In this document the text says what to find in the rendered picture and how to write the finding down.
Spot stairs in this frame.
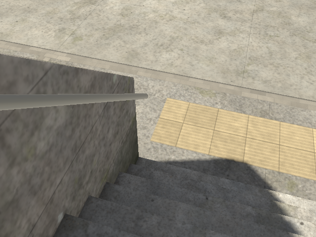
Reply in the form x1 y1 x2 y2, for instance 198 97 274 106
53 157 316 237

